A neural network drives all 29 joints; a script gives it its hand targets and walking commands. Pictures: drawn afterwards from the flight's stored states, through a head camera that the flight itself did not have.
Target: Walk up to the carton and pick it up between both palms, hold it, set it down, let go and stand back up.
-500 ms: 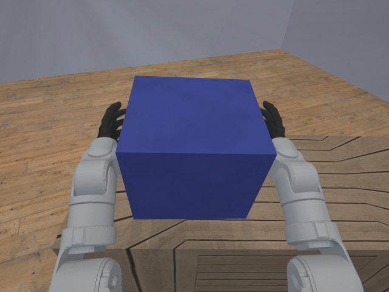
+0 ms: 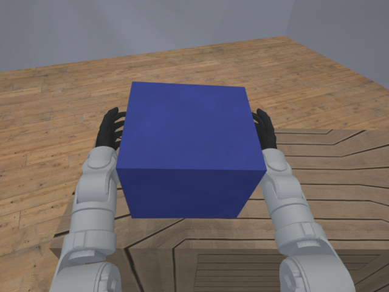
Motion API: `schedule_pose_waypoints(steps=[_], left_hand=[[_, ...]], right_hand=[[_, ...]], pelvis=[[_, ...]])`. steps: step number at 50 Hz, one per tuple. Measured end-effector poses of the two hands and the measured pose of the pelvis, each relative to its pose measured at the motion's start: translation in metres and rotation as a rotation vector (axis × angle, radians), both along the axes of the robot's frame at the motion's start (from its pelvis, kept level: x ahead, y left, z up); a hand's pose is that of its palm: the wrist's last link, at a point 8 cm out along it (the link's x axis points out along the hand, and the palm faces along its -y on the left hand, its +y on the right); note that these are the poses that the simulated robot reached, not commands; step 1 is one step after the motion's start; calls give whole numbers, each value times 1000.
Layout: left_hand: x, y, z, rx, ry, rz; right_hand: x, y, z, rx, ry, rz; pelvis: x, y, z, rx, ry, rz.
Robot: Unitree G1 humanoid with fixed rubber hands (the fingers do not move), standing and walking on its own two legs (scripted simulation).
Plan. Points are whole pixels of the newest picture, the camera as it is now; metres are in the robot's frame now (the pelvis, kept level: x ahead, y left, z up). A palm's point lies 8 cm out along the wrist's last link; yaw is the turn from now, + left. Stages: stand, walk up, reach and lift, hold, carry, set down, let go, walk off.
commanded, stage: set down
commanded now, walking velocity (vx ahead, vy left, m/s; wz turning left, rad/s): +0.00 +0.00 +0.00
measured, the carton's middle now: (187, 153) +0.38 +0.04 +0.12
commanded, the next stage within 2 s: none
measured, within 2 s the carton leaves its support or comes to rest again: neither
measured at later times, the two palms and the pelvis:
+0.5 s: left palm (107, 159) +0.36 +0.20 +0.11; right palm (258, 155) +0.40 -0.12 +0.11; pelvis +0.01 +0.00 +0.00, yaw +0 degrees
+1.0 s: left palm (116, 167) +0.36 +0.19 +0.08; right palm (259, 157) +0.41 -0.13 +0.09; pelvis +0.02 +0.00 +0.00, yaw +0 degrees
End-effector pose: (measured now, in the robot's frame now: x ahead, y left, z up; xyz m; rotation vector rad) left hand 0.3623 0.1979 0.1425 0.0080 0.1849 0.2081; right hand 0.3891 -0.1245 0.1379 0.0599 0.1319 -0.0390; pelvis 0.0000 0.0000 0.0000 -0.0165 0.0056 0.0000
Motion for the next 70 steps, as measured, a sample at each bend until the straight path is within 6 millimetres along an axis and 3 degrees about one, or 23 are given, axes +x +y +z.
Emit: schedule_pose_waypoints(steps=[16, 34, 70], left_hand=[[-6, 11, -24, 46, 3, 40], [-6, -2, -45, 11, 53, 57], [6, -5, -78, 2, 105, 100]], right_hand=[[7, 12, -20, -37, -11, 45], [7, 0, -42, -66, 36, 56], [32, -1, -65, -90, 80, 113]], pelvis=[[14, 3, 1, -4, 21, 1], [15, 2, 0, -3, 21, 1], [32, 1, 0, 0, 45, 2]])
